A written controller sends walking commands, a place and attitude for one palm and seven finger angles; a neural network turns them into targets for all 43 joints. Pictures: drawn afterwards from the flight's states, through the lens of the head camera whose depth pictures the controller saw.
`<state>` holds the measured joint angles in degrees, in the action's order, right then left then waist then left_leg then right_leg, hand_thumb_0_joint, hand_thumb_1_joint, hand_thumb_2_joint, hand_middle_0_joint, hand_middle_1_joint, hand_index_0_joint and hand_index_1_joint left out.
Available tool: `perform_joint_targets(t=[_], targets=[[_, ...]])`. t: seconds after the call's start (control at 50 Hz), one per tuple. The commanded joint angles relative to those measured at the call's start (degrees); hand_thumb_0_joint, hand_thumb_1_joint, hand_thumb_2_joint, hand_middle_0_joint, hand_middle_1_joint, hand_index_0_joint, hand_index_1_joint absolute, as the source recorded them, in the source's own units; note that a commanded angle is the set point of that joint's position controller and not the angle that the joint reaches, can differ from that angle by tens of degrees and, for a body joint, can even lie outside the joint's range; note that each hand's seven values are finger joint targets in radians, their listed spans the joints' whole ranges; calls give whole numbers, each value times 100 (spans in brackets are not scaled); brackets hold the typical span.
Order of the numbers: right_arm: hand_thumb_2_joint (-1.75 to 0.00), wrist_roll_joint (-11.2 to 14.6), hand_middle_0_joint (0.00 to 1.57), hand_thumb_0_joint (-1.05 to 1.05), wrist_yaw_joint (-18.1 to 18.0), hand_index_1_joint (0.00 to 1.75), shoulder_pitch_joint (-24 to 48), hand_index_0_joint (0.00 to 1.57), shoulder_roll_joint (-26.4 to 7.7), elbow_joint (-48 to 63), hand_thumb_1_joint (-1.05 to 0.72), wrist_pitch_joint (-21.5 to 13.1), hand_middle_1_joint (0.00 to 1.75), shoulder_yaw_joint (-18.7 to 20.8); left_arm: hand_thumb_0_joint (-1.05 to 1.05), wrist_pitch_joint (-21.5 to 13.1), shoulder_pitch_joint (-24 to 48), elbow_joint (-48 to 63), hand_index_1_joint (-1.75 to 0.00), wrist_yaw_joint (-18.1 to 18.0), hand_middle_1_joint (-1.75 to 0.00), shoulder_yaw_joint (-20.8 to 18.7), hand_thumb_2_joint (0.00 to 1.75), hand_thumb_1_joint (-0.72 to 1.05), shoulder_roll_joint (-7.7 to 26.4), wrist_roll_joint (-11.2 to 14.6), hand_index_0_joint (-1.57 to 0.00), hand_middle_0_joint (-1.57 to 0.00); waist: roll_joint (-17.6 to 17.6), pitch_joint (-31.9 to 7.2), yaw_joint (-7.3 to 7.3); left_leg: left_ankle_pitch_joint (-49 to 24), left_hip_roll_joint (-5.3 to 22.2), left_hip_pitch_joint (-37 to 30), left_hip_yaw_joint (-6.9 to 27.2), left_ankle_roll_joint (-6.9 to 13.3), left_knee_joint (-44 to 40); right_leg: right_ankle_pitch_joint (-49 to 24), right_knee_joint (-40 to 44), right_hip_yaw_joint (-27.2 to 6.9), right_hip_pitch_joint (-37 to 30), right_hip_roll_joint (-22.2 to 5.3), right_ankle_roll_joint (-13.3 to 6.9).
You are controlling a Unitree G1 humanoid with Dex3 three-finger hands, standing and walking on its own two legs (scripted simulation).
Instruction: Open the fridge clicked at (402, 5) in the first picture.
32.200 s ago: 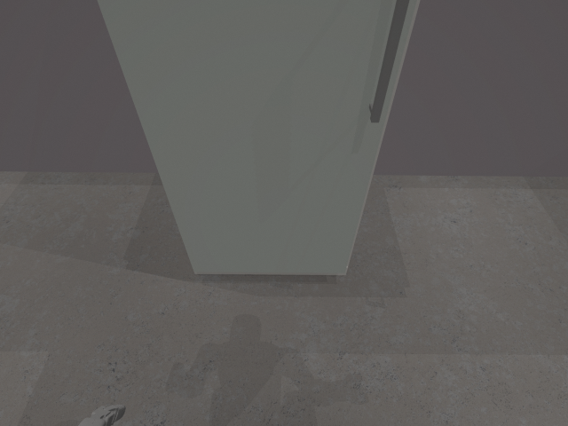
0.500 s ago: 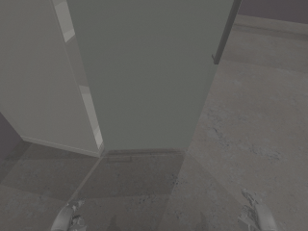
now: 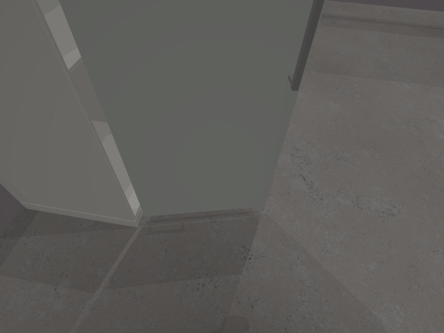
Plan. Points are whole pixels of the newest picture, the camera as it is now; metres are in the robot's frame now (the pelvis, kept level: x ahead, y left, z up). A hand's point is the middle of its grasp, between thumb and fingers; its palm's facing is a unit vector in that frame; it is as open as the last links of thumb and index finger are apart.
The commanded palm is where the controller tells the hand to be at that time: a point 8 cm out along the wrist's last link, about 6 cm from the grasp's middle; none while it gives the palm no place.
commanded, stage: let the arm hang, fingers relaxed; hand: right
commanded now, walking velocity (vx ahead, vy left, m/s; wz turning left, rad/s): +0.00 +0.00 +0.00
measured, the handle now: (311, 14) +0.74 -0.15 +0.22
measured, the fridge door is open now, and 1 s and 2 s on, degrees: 74 74 74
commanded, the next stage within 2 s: look to check the result in 0.42 s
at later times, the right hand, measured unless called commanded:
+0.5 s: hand out of the picture +0.09 -0.23 -0.16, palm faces -0.06 +0.95 -0.29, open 7.4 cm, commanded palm none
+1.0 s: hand out of the picture +0.10 -0.23 -0.15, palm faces -0.05 +0.95 -0.32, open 7.4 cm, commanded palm none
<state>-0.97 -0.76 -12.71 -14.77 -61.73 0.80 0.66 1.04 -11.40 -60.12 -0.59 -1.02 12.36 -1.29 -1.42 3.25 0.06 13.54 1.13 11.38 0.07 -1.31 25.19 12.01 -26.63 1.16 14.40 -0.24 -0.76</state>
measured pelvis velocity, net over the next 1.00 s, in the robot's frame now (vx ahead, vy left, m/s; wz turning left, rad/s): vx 0.02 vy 0.01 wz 0.01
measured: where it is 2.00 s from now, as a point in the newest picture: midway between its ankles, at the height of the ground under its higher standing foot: outside the picture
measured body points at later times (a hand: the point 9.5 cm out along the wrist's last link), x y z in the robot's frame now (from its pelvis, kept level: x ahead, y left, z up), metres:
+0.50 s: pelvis +0.01 +0.00 +0.01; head +0.02 +0.00 +0.46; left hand +0.06 +0.29 -0.13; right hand +0.09 -0.28 -0.14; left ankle +0.00 +0.14 -0.74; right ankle +0.02 -0.11 -0.74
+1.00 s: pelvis +0.02 +0.01 +0.01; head +0.04 +0.01 +0.46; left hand +0.10 +0.31 -0.13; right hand +0.11 -0.28 -0.13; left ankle +0.00 +0.14 -0.74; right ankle +0.02 -0.11 -0.74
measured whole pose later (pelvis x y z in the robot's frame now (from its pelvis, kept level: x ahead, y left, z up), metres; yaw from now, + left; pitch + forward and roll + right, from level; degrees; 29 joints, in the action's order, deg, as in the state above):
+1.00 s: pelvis +0.02 +0.01 +0.01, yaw +1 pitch +0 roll +0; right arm -0.7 0.0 -5.6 -18.5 -65.0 -1.0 0.0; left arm -0.1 -4.8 -64.5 -0.1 -0.7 18.7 -1.1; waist 0.0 2.5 0.8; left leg 11.4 0.5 6.1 0.5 -0.6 17.9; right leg 9.8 -18.8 1.7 8.5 -0.9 0.2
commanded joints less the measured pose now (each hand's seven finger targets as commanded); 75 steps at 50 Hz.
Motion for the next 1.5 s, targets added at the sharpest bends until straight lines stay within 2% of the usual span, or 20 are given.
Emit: perform_joint_targets(t=[0.0,0.14,0.2,0.36,0.38,0.48,0.56,0.66,0.68,0.74,1.0,1.22,1.38,1.48], targets=[[-90,-3,20,0,-19,30,149,20,-858,217,-90,-201,30,143,0,-162,31,160,-30,-73,-30,-189,90,90,1013,5,-20,-20,212,-339,43,-308,454,95,404,306,-569,-304,681,-538,-343,-587,-127],[-90,2,20,0,-9,30,388,20,-1036,95,-90,-257,30,151,0,-214,272,5,-30,-64,-30,-187,90,90,1217,9,-20,-20,105,-436,47,-681,496,-32,458,291,-626,-699,775,-508,-571,-611,-113],[-90,-2,20,0,-1,30,465,20,-1084,68,-90,-254,30,151,0,-217,405,-33,-30,-57,-30,-181,90,90,1269,7,-20,-20,23,-289,35,-558,505,8,450,287,-705,-626,864,-502,-533,-619,-99],[-90,5,20,0,32,30,685,20,-1253,49,-90,-274,30,165,0,-229,574,-78,-30,-47,-30,-184,90,90,1505,0,-20,-20,52,-319,55,-454,516,-74,478,294,-863,-542,977,-531,-591,-616,-80],[-90,0,20,0,32,30,657,20,-1286,55,-90,-283,30,167,0,-228,578,-60,-30,-46,-30,-189,90,90,1549,9,-20,-20,81,-439,49,-484,517,-111,469,293,-871,-608,935,-509,-661,-630,-81],[-90,9,20,0,37,30,738,20,-1373,60,-90,-290,30,172,0,-241,642,-80,-30,-48,-30,-188,90,90,1649,21,-20,-20,49,-559,52,-663,526,-208,482,293,-869,-803,937,-514,-757,-655,-77],[-90,23,20,0,39,30,789,20,-1424,29,-90,-301,30,172,0,-244,667,-119,-30,-52,-30,-181,90,90,1693,19,-20,-20,170,-654,69,-869,561,-294,492,296,-893,-936,920,-509,-837,-668,-78],[-90,31,20,0,29,30,808,20,-1463,14,-90,-305,30,164,0,-234,693,-149,-30,-52,-30,-179,90,90,1726,24,-20,-20,150,-641,83,-998,583,-325,486,297,-929,-1023,921,-485,-899,-674,-63],[-90,23,20,0,25,30,791,20,-1502,12,-90,-314,30,168,0,-226,715,-133,-30,-48,-30,-184,90,90,1739,36,-20,-20,244,-627,78,-1030,571,-285,499,299,-947,-1038,900,-482,-936,-679,-62],[-90,31,20,0,27,30,840,20,-1503,1,-90,-307,30,157,0,-230,717,-157,-30,-46,-30,-176,90,90,1771,23,-20,-20,126,-625,89,-1007,577,-334,505,296,-959,-1009,953,-474,-924,-687,-49],[-90,27,20,0,20,30,873,20,-1554,13,-90,-319,30,159,0,-234,828,-139,-30,-45,-30,-152,90,90,1792,23,-20,-20,149,-562,90,-1300,600,-377,492,300,-1003,-1221,971,-445,-1020,-699,-32],[-90,33,20,0,14,30,863,20,-1548,28,-90,-327,30,176,0,-249,803,-119,-30,-63,-30,-142,90,90,1815,20,-20,-20,76,-686,84,-1578,602,-541,514,316,-989,-1453,980,-404,-1115,-729,-17],[-90,32,20,0,10,30,826,20,-1573,40,-90,-332,30,175,0,-244,794,-120,-30,-63,-30,-143,90,90,1836,33,-20,-20,167,-693,75,-1596,589,-549,528,317,-1014,-1417,986,-394,-1171,-731,-15],[-90,34,20,0,-2,30,827,20,-1594,38,-90,-344,30,191,0,-253,747,-122,-30,-74,-30,-146,90,90,1836,39,-20,-20,224,-809,79,-1942,591,-676,512,322,-945,-1718,943,-388,-1242,-752,-12]])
